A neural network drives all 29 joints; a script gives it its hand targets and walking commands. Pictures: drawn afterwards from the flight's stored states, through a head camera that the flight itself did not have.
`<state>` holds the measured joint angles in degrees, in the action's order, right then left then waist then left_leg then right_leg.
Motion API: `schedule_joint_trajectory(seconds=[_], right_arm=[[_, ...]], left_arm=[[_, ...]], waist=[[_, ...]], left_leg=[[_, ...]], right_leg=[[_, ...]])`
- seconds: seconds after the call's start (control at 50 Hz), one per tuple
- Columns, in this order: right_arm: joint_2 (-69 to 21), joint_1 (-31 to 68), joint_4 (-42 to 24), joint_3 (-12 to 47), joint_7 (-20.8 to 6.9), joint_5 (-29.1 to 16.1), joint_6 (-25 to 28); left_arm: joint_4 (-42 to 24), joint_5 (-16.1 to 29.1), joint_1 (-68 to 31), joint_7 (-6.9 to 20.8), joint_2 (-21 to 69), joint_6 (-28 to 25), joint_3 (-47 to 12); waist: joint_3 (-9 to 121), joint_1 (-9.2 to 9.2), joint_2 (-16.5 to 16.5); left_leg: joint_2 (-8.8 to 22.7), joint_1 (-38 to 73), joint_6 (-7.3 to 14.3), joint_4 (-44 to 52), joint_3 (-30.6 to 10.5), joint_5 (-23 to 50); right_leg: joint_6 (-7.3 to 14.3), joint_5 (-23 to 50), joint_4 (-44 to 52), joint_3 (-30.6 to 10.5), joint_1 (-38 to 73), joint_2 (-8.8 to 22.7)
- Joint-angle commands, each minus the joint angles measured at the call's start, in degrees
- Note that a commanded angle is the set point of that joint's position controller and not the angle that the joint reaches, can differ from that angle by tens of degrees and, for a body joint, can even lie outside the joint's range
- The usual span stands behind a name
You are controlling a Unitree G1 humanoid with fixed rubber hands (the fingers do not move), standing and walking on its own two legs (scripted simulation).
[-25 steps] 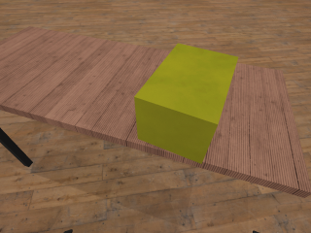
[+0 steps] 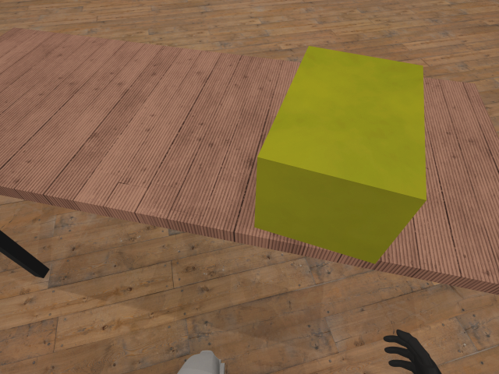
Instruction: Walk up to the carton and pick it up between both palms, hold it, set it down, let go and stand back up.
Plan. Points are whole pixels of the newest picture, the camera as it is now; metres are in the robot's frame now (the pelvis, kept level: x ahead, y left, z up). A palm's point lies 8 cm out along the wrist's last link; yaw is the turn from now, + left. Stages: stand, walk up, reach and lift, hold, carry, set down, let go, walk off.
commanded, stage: walk up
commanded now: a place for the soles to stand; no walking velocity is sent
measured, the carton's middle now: (339, 146) +0.49 -0.11 +0.09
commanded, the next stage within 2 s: stand in 1.76 s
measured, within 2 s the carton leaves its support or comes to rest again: neither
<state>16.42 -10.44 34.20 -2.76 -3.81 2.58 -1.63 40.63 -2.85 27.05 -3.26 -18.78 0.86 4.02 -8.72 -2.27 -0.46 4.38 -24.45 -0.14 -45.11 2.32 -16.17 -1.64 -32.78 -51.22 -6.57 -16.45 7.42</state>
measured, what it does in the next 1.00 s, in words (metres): steps on the spot, turning right: right foot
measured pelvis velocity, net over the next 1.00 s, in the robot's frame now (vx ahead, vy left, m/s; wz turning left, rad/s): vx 0.01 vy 0.00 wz -0.41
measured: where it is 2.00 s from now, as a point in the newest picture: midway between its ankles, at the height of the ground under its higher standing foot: outside the picture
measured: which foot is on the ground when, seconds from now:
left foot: down 0.00-1.00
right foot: up 0.00-0.40, down 0.42-1.00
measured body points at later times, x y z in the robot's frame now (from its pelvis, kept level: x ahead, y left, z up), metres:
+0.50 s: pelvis -0.01 +0.01 +0.02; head +0.00 +0.00 +0.46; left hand +0.20 +0.23 -0.07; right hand -0.03 -0.28 -0.10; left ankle +0.07 +0.13 -0.69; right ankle -0.02 -0.12 -0.70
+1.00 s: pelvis +0.01 +0.00 +0.03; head +0.03 -0.01 +0.48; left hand +0.21 +0.21 -0.08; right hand -0.01 -0.28 -0.09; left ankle +0.07 +0.13 -0.70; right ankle -0.02 -0.12 -0.70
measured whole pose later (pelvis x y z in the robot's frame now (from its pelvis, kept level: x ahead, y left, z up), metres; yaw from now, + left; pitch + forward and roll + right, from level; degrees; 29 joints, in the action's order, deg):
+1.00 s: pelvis +0.01 +0.00 +0.03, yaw -23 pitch +0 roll +1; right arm 17.5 -17.7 38.6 0.3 -0.9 0.4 -1.1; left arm 38.8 -0.3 18.3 0.1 -15.5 -0.1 1.0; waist -1.9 0.2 0.1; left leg 4.0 -15.0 -1.6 -31.7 7.0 -16.0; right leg -0.8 -16.5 -34.4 -8.8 -17.5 -2.4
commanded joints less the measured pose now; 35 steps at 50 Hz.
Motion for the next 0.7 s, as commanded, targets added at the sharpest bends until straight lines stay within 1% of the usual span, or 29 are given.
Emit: schedule_joint_trajectory(seconds=[0.0, 0.02, 0.04, 0.06, 0.1, 0.14, 0.16, 0.18, 0.22, 0.28, 0.3, 0.32, 0.34, 0.36, 0.38, 0.4, 0.42, 0.44, 0.46, 0.48, 0.52, 0.54, 0.56, 0.58, 0.6, 0.62, 0.64, 0.66, 0.68], right_arm=[[14.5, -2.6, -2.8, -4.1, 3.1, -1.8, -0.2], [12.5, -1.9, -2.0, -3.6, 3.7, -0.9, -0.4], [10.6, -1.2, -1.5, -3.0, 4.0, -0.5, -0.3], [9.1, -1.3, -0.7, -2.6, 4.2, -0.4, -0.1], [8.9, -2.4, 0.0, -2.2, 4.5, -0.3, 1.3], [9.4, -4.9, 0.9, -2.1, 5.0, 0.0, 2.5], [9.6, -6.5, 0.9, -1.7, 5.0, -0.4, 2.8], [10.3, -6.6, 0.9, -1.6, 5.1, -0.1, 2.9], [10.8, -7.6, 1.0, -1.4, 5.3, -0.3, 2.9], [11.9, -6.0, 0.4, -1.3, 5.1, -0.1, 2.5], [12.0, -5.5, 0.0, -1.1, 4.9, -0.3, 2.2], [12.4, -4.8, -0.2, -1.2, 4.6, -0.5, 1.9], [12.7, -4.4, -0.4, -1.1, 4.3, -1.0, 1.5], [12.2, -5.2, -0.4, -0.8, 4.0, -1.1, 1.1], [10.7, -8.0, -0.2, -0.4, 3.6, -1.4, 0.7], [7.6, -9.5, -1.3, 0.7, 3.1, -2.2, 0.5], [5.9, -8.6, -2.8, 1.3, 2.8, -2.5, 0.1], [7.4, -6.8, -2.9, 0.8, 3.0, -2.1, -0.6], [7.5, -7.3, -2.4, 0.6, 2.8, -2.1, -0.8], [7.6, -8.5, -1.9, 0.5, 2.9, -2.2, -0.5], [7.7, -11.9, -0.8, 0.4, 3.2, -1.4, 0.6], [7.7, -12.4, -0.7, 0.4, 3.3, -1.6, 1.1], [7.2, -13.4, -0.4, 0.5, 3.3, -1.7, 1.5], [7.4, -13.5, -0.6, 0.5, 3.4, -1.6, 2.0], [8.7, -13.0, -1.1, 0.1, 3.5, -1.2, 2.4], [11.0, -10.9, -1.6, -0.4, 3.7, -1.2, 2.7], [13.0, -8.6, -1.6, -0.9, 3.5, -1.5, 2.5], [12.6, -6.4, -1.2, -0.5, 3.2, -1.9, 2.1], [10.9, -5.9, -0.8, 0.0, 3.2, -2.3, 1.9]], left_arm=[[-9.9, 1.2, -1.9, -1.0, -5.2, 0.3, 1.8], [-8.6, 1.4, 0.7, -0.7, -5.0, 0.3, 1.9], [-7.6, 1.5, 3.2, -0.2, -5.2, 0.3, 2.0], [-7.5, 1.4, 4.3, 0.5, -5.0, 0.1, 2.1], [-8.8, 0.8, 2.2, 1.5, -4.0, 0.3, 1.9], [-10.3, 0.2, -1.9, 2.1, -3.8, 0.8, 1.8], [-10.7, 0.6, -3.9, 2.2, -4.0, 1.0, 1.6], [-11.3, 0.7, -4.8, 2.4, -3.9, 1.2, 1.6], [-11.9, 0.9, -7.6, 2.8, -3.8, 1.3, 1.6], [-11.3, 1.7, -7.8, 3.8, -3.4, 0.9, 1.4], [-11.1, 1.9, -7.9, 4.0, -3.4, 0.5, 1.4], [-10.5, 2.1, -7.0, 4.1, -3.0, -0.1, 1.4], [-10.1, 2.2, -5.7, 4.1, -3.1, -0.7, 1.7], [-9.4, 2.1, -4.3, 4.0, -3.3, -1.2, 1.9], [-8.9, 2.0, -3.5, 3.8, -4.9, -1.6, 2.4], [-9.8, 1.8, -4.7, 3.4, -9.0, -1.9, 3.4], [-10.7, 1.9, -6.8, 2.9, -12.2, -1.9, 4.0], [-10.0, 1.8, -7.6, 2.2, -12.1, -1.6, 4.0], [-10.0, 1.9, -9.3, 1.8, -9.5, -1.6, 3.1], [-9.7, 1.6, -11.0, 1.6, -8.8, -1.5, 2.7], [-10.0, 1.2, -12.7, 1.8, -7.7, -1.4, 2.0], [-10.1, 1.3, -13.0, 2.1, -6.8, -1.3, 1.5], [-10.2, 1.4, -13.8, 2.3, -6.8, -1.1, 1.3], [-10.2, 2.0, -14.8, 2.5, -6.7, -0.9, 1.0], [-10.1, 2.7, -14.4, 3.0, -5.2, -0.8, 0.2], [-10.2, 3.2, -13.1, 3.4, -3.4, -0.8, -0.6], [-9.3, 3.5, -9.6, 3.4, -2.5, -0.4, -0.4], [-8.1, 3.0, -7.7, 3.3, -3.2, -0.3, 0.0], [-7.5, 2.5, -7.6, 3.3, -3.6, -0.6, 0.2]], waist=[[5.2, 5.87, -11.0], [4.5, 3.83, -8.4], [5.2, 2.34, -6.7], [6.6, 2.07, -4.7], [6.6, 2.42, -2.8], [5.8, 4.02, -2.6], [5.6, 4.54, -2.1], [6.4, 4.49, -3.8], [6.6, 5.15, -4.5], [8.2, 4.26, -9.2], [8.2, 3.88, -9.0], [8.7, 2.94, -10.4], [9.5, 2.02, -9.3], [9.6, 1.15, -8.0], [10.5, 0.97, -3.7], [10.4, 0.99, 6.8], [7.5, 1.01, 11.2], [5.7, -0.22, 7.7], [3.9, 0.49, 7.3], [4.0, 1.49, 8.6], [6.5, 2.27, 10.7], [7.4, 2.56, 10.2], [8.6, 3.22, 10.2], [8.8, 4.02, 9.0], [8.8, 4.13, 5.9], [8.4, 3.11, 0.1], [7.6, 1.41, -3.2], [4.4, 0.05, -3.7], [2.0, -0.10, -3.7]], left_leg=[[17.7, 7.2, 16.3, 29.1, -25.2, -5.2], [15.9, 7.6, 15.4, 25.7, -19.9, -1.8], [14.9, 7.4, 14.6, 23.8, -15.4, 1.8], [14.8, 6.9, 14.4, 23.8, -13.4, 2.4], [17.8, 8.6, 15.6, 23.2, -14.6, 6.0], [19.7, 11.7, 16.3, 23.4, -14.4, 10.5], [20.6, 12.9, 16.1, 23.7, -14.5, 12.3], [21.3, 14.2, 16.1, 24.1, -13.6, 11.8], [20.9, 14.9, 15.5, 24.3, -11.1, 11.4], [18.8, 12.5, 13.1, 24.9, -5.4, 2.6], [17.9, 10.4, 11.9, 24.4, -2.8, 1.4], [16.9, 9.0, 10.4, 22.8, -0.2, 0.8], [16.1, 5.9, 8.9, 20.5, 2.0, 0.9], [14.5, 4.1, 6.6, 18.1, 4.2, -2.3], [12.2, 1.6, 4.2, 14.2, 6.4, -8.4], [8.0, -2.2, 0.8, 7.0, 8.6, -12.7], [2.4, -5.2, -1.5, -0.9, 7.5, -18.9], [2.6, -2.3, -1.0, -7.0, 2.1, -19.5], [2.2, -4.1, -1.0, -7.3, 0.3, -17.6], [1.8, -4.8, -1.1, -5.8, 0.0, -15.4], [0.7, 0.1, -1.0, -0.5, 0.2, -11.4], [0.1, 2.2, -1.0, 2.8, 0.2, -10.3], [-0.4, 6.3, -0.5, 7.5, 0.8, -5.6], [-0.7, 11.9, 0.0, 14.5, 0.8, 1.0], [0.6, 15.4, 0.6, 17.4, -1.9, 4.8], [6.1, 14.6, 2.5, 21.9, -9.0, -1.5], [10.3, 5.0, 5.6, 26.9, -14.2, -16.9], [10.6, -2.1, 6.4, 29.2, -14.1, -22.8], [8.7, -2.8, 5.3, 29.1, -10.9, -20.9]], right_leg=[[1.7, -2.4, -27.5, -0.3, -17.8, -7.3], [1.3, 0.5, -26.2, 0.0, -17.6, -6.2], [1.0, 2.5, -23.3, 0.4, -15.4, -5.6], [0.8, 3.7, -22.0, 1.4, -13.1, -6.0], [0.3, 4.7, -18.1, 1.6, -13.2, -5.9], [0.1, 5.7, -15.2, 1.3, -15.3, -6.3], [-0.1, 5.7, -13.4, 0.6, -15.8, -6.4], [-0.3, 5.7, -11.6, 0.5, -16.1, -6.2], [-0.5, 5.0, -7.6, 1.3, -15.0, -6.2], [0.0, 5.1, 0.5, 3.7, -9.0, -6.9], [0.4, 6.1, 4.3, 4.6, -5.9, -7.1], [1.1, 9.3, 9.7, 6.2, -2.0, -7.9], [1.7, 15.2, 14.0, 7.0, 3.2, -8.4], [2.4, 17.7, 18.8, 7.1, 6.3, -9.4], [3.3, 16.3, 22.6, 4.1, 9.0, -8.5], [6.5, 9.1, 27.3, -10.5, 8.0, -0.9], [12.2, 2.0, 33.2, -26.1, 2.3, 7.0], [16.3, -0.6, 34.0, -25.5, -5.4, 8.4], [15.3, 1.3, 33.7, -21.3, -4.5, 5.7], [13.7, 6.2, 31.8, -17.4, -3.0, 3.6], [12.2, 11.5, 29.3, -14.8, -4.3, 2.2], [11.6, 14.4, 28.1, -14.4, -3.8, 1.4], [10.8, 16.7, 25.9, -12.6, -4.7, 1.3], [9.3, 17.7, 23.4, -11.1, -7.3, 0.3], [6.9, 18.2, 21.2, -9.5, -10.8, -1.5], [4.5, 13.0, 18.5, -6.8, -12.5, -4.4], [3.2, 8.7, 14.9, -2.0, -5.4, -8.5], [2.8, 9.1, 14.3, -0.5, -0.3, -8.0], [3.0, 11.8, 16.7, -1.1, 0.3, -7.6]])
